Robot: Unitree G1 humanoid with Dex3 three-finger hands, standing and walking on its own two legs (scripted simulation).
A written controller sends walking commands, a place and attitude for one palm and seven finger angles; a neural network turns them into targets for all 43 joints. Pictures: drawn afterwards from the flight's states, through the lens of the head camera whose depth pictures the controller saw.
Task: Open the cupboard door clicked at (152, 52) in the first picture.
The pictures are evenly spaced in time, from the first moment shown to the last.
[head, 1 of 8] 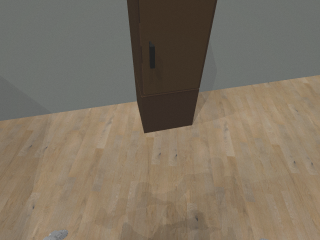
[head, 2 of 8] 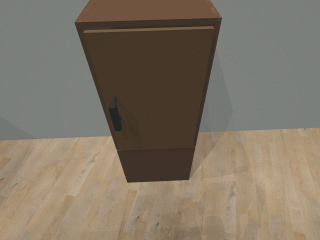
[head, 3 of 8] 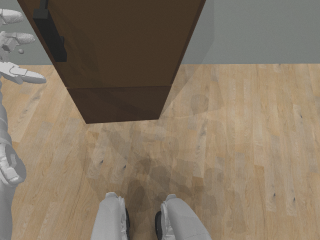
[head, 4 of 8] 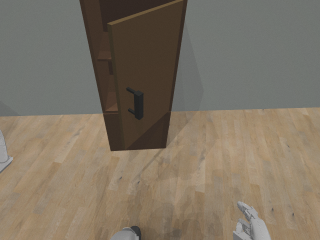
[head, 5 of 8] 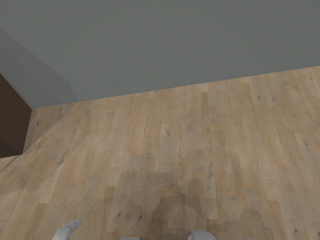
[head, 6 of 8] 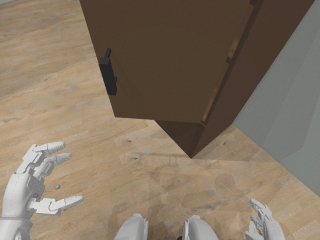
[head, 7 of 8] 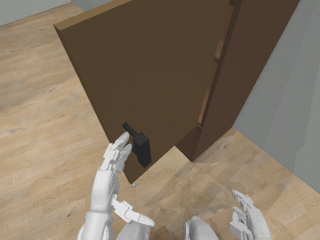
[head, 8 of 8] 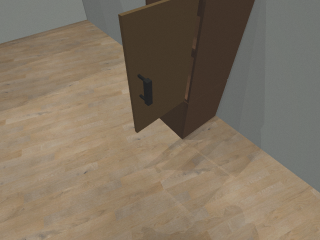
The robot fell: no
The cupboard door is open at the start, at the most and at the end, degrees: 0 93 93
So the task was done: yes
